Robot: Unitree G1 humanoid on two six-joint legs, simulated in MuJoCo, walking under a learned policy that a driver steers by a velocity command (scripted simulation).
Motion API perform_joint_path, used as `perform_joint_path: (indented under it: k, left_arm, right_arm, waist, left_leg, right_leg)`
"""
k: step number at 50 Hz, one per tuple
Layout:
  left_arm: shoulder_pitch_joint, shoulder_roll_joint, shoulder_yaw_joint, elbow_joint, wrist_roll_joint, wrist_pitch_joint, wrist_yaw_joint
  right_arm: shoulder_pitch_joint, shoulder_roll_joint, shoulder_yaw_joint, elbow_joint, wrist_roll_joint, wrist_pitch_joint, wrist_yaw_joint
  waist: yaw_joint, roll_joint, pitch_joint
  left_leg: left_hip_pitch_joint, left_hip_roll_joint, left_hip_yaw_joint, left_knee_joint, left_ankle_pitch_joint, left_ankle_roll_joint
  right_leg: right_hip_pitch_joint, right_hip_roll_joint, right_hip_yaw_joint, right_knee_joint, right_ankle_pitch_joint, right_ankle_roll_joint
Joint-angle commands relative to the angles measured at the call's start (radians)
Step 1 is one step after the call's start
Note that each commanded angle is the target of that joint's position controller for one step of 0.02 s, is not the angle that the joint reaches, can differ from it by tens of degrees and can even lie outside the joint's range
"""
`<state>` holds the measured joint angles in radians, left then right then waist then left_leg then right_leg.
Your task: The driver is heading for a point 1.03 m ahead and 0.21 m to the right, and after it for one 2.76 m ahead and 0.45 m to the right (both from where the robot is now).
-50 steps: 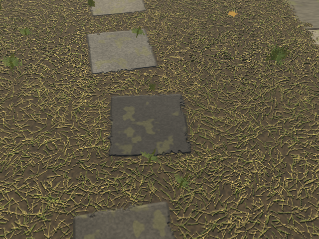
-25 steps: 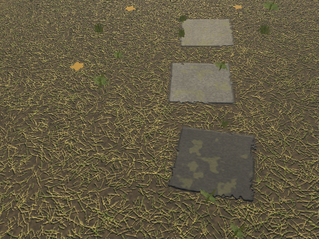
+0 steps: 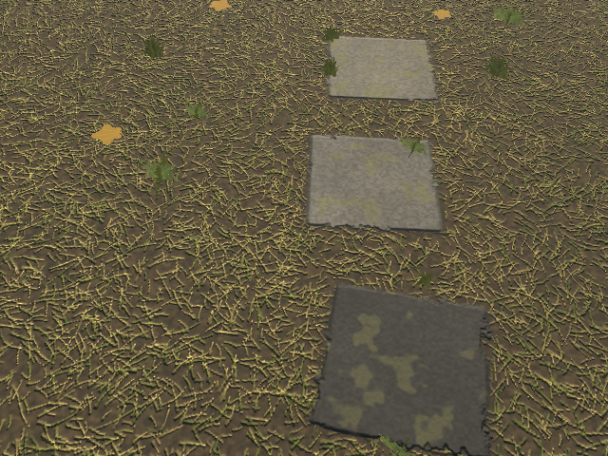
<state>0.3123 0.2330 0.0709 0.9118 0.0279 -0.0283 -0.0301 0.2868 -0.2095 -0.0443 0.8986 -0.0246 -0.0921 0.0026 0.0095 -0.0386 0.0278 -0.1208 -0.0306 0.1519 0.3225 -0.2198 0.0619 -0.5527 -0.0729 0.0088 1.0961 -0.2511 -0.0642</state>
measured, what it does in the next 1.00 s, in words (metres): walks ahead, turning right: right foot, then left foot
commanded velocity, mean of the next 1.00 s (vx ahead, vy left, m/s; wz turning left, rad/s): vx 0.50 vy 0.00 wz -0.37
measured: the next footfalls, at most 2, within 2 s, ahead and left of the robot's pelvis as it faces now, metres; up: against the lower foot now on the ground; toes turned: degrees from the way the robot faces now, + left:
right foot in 0.30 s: +0.31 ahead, -0.12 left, +0.00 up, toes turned -15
left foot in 0.84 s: +0.66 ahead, -0.07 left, +0.00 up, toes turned -23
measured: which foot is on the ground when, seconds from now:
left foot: down 0.00-0.30, up 0.32-0.82, down 0.84-1.00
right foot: up 0.00-0.28, down 0.30-0.84, up 0.86-1.00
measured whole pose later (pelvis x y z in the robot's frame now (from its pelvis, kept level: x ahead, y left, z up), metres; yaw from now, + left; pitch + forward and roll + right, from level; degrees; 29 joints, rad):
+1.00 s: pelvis +0.56 -0.10 -0.01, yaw -23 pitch +0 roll +0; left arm 0.31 0.27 0.04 0.85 0.04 -0.06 -0.01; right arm 0.25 -0.26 -0.05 0.83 -0.02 -0.06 0.02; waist 0.01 -0.03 0.04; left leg -0.28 -0.07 0.03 0.44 -0.16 0.08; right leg -0.36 0.03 0.03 1.13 -0.33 -0.06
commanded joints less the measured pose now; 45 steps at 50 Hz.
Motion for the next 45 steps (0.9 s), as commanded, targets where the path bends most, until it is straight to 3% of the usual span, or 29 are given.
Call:
perform_joint_path:
  k: [1,4,9,12,13,14,15,16,17,18,19,20,22,25,29,36,38,39,41,42,43,44,45]
  left_arm:
    - [-0.019,0.023,0.007,-0.060,0.007,0.007,-0.015]
    - [-0.140,0.004,-0.007,-0.108,0.004,0.002,-0.028]
    - [-0.274,0.018,-0.017,-0.175,0.009,0.003,-0.041]
    - [-0.205,0.051,-0.002,-0.169,0.012,0.007,-0.029]
    - [-0.122,0.070,0.008,-0.148,0.012,0.004,-0.025]
    - [0.009,0.098,0.024,-0.109,0.019,-0.004,-0.016]
    - [0.141,0.186,0.054,-0.078,0.029,-0.007,0.000]
    - [0.079,0.295,0.079,-0.106,0.011,0.001,0.006]
    - [0.102,0.282,0.077,-0.116,-0.010,0.017,0.011]
    - [0.047,0.237,0.064,-0.106,-0.014,0.016,0.022]
    - [0.013,0.182,0.049,-0.100,-0.018,0.010,0.024]
    - [-0.022,0.156,0.040,-0.100,-0.021,0.001,0.028]
    - [-0.045,0.135,0.029,-0.108,-0.026,-0.019,0.027]
    - [-0.003,0.172,0.036,-0.100,-0.028,-0.037,0.021]
    - [0.079,0.174,0.035,-0.089,-0.029,-0.035,0.021]
    - [0.192,0.161,0.019,-0.056,-0.015,-0.042,0.037]
    - [0.184,0.176,0.019,-0.053,-0.009,-0.043,0.044]
    - [0.161,0.185,0.019,-0.056,-0.008,-0.045,0.047]
    - [0.128,0.205,0.021,-0.055,-0.005,-0.049,0.045]
    - [0.115,0.198,0.017,-0.055,-0.008,-0.052,0.040]
    - [0.128,0.138,-0.001,-0.087,-0.010,-0.057,0.038]
    - [0.277,0.080,-0.006,-0.083,-0.044,-0.054,0.031]
    - [0.205,0.153,0.000,-0.072,-0.002,-0.048,0.037]
  right_arm:
    - [0.034,-0.093,-0.018,-0.024,0.005,-0.028,-0.009]
    - [0.047,-0.086,-0.013,-0.010,0.005,-0.027,-0.012]
    - [0.111,-0.139,-0.023,0.024,0.005,-0.019,-0.026]
    - [0.113,-0.182,-0.032,0.031,-0.001,0.000,-0.037]
    - [0.110,-0.199,-0.037,0.029,-0.004,0.013,-0.038]
    - [0.104,-0.209,-0.039,0.022,0.000,0.023,-0.035]
    - [0.107,-0.184,-0.032,-0.006,0.000,0.024,-0.030]
    - [0.136,-0.081,-0.016,-0.082,0.018,0.015,-0.008]
    - [0.011,-0.162,-0.026,-0.112,0.008,0.001,-0.002]
    - [-0.043,-0.143,-0.018,-0.130,0.017,-0.012,0.003]
    - [-0.028,-0.139,-0.016,-0.120,0.017,-0.020,-0.001]
    - [-0.033,-0.134,-0.016,-0.122,0.001,-0.008,-0.002]
    - [0.012,-0.123,-0.014,-0.111,-0.026,0.033,0.001]
    - [-0.038,-0.108,-0.010,-0.140,-0.027,0.061,0.010]
    - [-0.199,-0.114,-0.009,-0.196,-0.021,0.066,0.013]
    - [-0.371,-0.104,0.007,-0.255,-0.010,0.046,0.031]
    - [-0.367,-0.118,0.005,-0.264,-0.007,0.038,0.032]
    - [-0.323,-0.128,0.001,-0.254,-0.006,0.035,0.030]
    - [-0.138,-0.166,-0.018,-0.196,-0.002,0.026,0.013]
    - [0.010,-0.191,-0.029,-0.157,-0.009,0.015,0.000]
    - [0.181,-0.264,-0.045,-0.139,-0.029,0.011,-0.016]
    - [0.182,-0.348,-0.069,-0.115,-0.034,0.022,-0.008]
    - [0.102,-0.253,-0.053,-0.124,0.004,0.033,0.006]
  waist:
    - [0.006,0.114,0.049]
    - [-0.005,0.112,0.073]
    - [-0.030,0.097,0.087]
    - [0.011,0.129,0.011]
    - [0.047,0.133,-0.042]
    - [0.107,0.109,-0.117]
    - [0.159,0.016,-0.209]
    - [0.066,-0.244,-0.297]
    - [0.123,-0.059,-0.299]
    - [0.091,-0.002,-0.164]
    - [0.043,0.073,-0.070]
    - [0.005,0.086,-0.033]
    - [-0.035,0.068,-0.041]
    - [-0.034,0.041,-0.026]
    - [0.024,0.003,0.010]
    - [0.098,-0.025,0.028]
    - [0.082,-0.037,0.035]
    - [0.054,-0.043,0.031]
    - [-0.030,-0.039,-0.050]
    - [-0.103,-0.004,-0.134]
    - [-0.153,0.103,-0.279]
    - [-0.067,0.355,-0.335]
    - [-0.051,0.168,-0.207]
  left_leg:
    - [0.028,0.282,-0.125,-0.192,0.302,0.099]
    - [0.019,0.251,-0.028,-0.190,0.353,0.087]
    - [0.132,0.290,0.047,-0.145,0.541,0.070]
    - [0.232,0.298,0.092,0.075,0.972,0.049]
    - [0.232,0.298,0.097,0.224,1.022,0.048]
    - [0.158,0.284,0.108,0.434,0.916,0.031]
    - [-0.045,0.247,0.114,0.741,0.578,0.002]
    - [-0.495,0.006,0.031,1.143,-0.305,-0.065]
    - [-0.619,0.018,-0.171,1.192,-0.255,-0.057]
    - [-0.659,0.083,-0.192,1.137,-0.159,-0.045]
    - [-0.597,0.122,-0.186,1.014,-0.105,-0.044]
    - [-0.534,0.147,-0.196,0.934,-0.099,-0.051]
    - [-0.438,0.150,-0.190,0.864,-0.097,-0.073]
    - [-0.467,0.146,-0.162,0.753,-0.034,-0.102]
    - [-0.569,0.139,-0.156,0.562,0.127,-0.123]
    - [-0.564,0.087,-0.122,0.320,0.219,-0.074]
    - [-0.507,0.070,-0.124,0.264,0.176,-0.043]
    - [-0.434,0.056,-0.123,0.229,0.143,-0.024]
    - [-0.191,-0.009,-0.097,0.176,0.069,0.014]
    - [0.014,0.027,-0.126,0.134,0.103,0.044]
    - [0.244,0.257,-0.383,0.135,-0.018,0.096]
    - [0.415,0.460,-0.881,-0.002,-0.033,0.247]
    - [0.313,0.409,-0.906,-0.051,-0.142,0.233]
  right_leg:
    - [-0.142,-0.034,0.014,-0.024,0.104,0.010]
    - [-0.127,-0.022,-0.029,-0.211,0.224,0.012]
    - [-0.047,0.019,-0.123,-0.433,0.222,-0.039]
    - [0.076,0.113,-0.182,-0.460,0.072,-0.100]
    - [0.169,0.148,-0.186,-0.480,0.023,-0.124]
    - [0.353,0.176,-0.165,-0.556,0.038,-0.153]
    - [0.586,0.030,0.049,-0.605,-0.067,-0.206]
    - [0.872,-0.261,0.652,-0.731,-0.058,-0.377]
    - [0.857,-0.269,0.713,-0.822,-0.026,-0.382]
    - [0.747,-0.254,0.558,-0.824,0.032,-0.346]
    - [0.591,-0.210,0.461,-0.839,0.160,-0.294]
    - [0.494,-0.151,0.379,-0.846,0.252,-0.256]
    - [0.406,-0.094,0.294,-0.862,0.368,-0.236]
    - [0.367,-0.051,0.252,-0.890,0.379,-0.230]
    - [0.431,-0.030,0.265,-0.905,0.334,-0.186]
    - [0.604,-0.059,0.256,-0.852,0.504,-0.150]
    - [0.629,-0.086,0.266,-0.830,0.566,-0.137]
    - [0.620,-0.091,0.259,-0.807,0.625,-0.120]
    - [0.607,-0.062,0.223,-0.622,0.872,-0.089]
    - [0.531,-0.017,0.180,-0.432,0.813,-0.071]
    - [0.375,0.043,0.126,-0.136,0.482,-0.054]
    - [0.055,0.234,0.059,0.157,-0.257,-0.010]
    - [-0.047,0.158,0.119,0.215,-0.219,-0.025]
Over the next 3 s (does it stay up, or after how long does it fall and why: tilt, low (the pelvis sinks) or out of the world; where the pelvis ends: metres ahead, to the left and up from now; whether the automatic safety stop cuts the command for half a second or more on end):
stays up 0.96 -0.21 0.01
